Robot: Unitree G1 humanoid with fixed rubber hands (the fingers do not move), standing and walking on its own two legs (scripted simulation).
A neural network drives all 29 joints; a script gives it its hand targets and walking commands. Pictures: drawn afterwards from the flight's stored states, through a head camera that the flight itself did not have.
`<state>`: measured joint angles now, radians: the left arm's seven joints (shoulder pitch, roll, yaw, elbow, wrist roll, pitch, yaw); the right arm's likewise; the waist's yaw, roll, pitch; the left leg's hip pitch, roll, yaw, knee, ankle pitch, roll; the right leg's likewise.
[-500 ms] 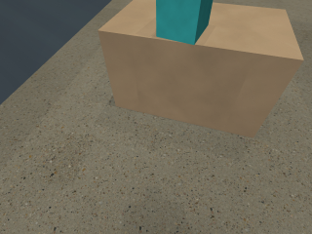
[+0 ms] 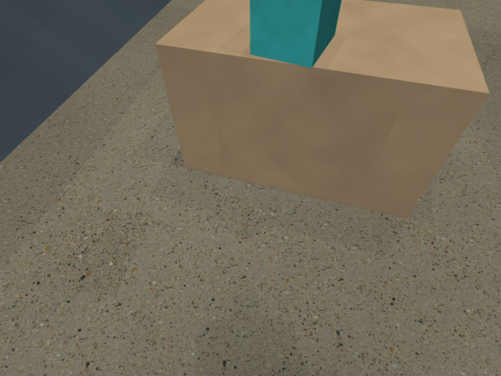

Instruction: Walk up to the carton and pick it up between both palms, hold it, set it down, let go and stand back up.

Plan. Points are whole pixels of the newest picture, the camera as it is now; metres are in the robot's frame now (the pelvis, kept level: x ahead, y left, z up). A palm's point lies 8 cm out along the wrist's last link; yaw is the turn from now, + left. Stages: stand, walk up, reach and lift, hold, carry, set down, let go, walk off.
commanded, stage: stand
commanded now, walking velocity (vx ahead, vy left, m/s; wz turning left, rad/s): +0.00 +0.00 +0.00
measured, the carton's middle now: (298, 5) +1.27 -0.17 +0.06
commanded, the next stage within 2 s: none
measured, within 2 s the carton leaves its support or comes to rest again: neither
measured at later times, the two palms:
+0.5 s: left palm out of the picture +0.00 +0.20 -0.15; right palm out of the picture +0.00 -0.20 -0.15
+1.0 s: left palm out of the picture -0.01 +0.18 -0.15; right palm out of the picture +0.01 -0.20 -0.15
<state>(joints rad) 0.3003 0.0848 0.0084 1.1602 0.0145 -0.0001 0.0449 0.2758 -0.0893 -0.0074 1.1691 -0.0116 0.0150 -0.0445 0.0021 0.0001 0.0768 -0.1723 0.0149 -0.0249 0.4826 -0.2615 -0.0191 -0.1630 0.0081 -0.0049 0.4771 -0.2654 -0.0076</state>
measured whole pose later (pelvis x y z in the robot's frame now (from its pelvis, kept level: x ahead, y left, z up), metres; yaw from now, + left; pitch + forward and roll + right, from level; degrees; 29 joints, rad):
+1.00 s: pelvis +0.03 -0.01 +0.00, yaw +1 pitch -3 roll +0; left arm 0.31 0.08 0.01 1.17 0.01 -0.02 0.05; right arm 0.26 -0.09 -0.01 1.19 -0.01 0.01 -0.05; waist 0.00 0.01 0.08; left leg -0.12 0.03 -0.04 0.46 -0.29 -0.03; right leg -0.10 0.02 -0.02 0.45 -0.29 -0.02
